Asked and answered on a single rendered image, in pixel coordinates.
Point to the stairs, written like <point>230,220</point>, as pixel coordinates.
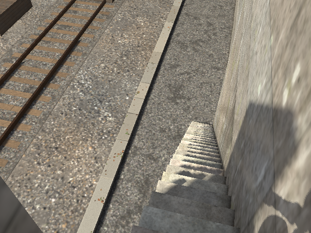
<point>192,195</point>

